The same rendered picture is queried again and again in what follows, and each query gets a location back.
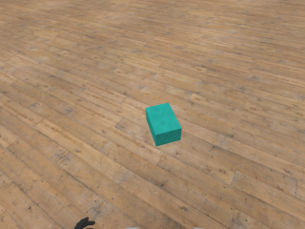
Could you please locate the carton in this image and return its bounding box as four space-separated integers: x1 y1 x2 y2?
145 102 182 147

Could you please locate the left robot hand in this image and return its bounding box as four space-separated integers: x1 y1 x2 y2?
74 217 95 229

